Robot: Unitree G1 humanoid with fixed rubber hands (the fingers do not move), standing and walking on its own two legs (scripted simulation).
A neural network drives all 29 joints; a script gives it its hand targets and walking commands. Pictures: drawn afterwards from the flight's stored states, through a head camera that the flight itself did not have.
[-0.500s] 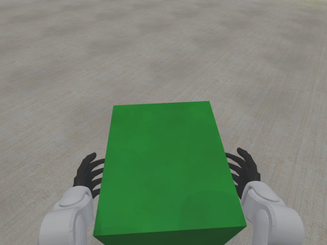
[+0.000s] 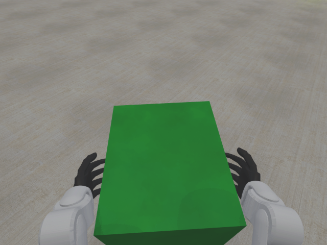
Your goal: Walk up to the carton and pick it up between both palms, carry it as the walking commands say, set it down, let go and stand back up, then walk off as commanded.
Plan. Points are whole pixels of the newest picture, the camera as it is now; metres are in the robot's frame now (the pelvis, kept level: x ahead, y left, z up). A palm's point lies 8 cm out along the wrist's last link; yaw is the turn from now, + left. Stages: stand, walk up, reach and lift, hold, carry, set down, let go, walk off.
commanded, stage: carry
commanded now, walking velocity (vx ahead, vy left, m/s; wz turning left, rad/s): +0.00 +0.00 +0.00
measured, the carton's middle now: (165, 177) +0.30 -0.01 +0.02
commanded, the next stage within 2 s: hold in 1.56 s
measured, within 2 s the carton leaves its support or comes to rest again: neither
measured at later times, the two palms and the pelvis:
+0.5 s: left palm (85, 189) +0.23 +0.16 +0.09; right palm (247, 183) +0.23 -0.17 +0.11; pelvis +0.00 +0.00 +0.00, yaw +0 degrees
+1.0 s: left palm (88, 186) +0.24 +0.16 +0.08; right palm (245, 181) +0.24 -0.17 +0.10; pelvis +0.01 +0.00 +0.00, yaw +0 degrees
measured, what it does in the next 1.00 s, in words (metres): stands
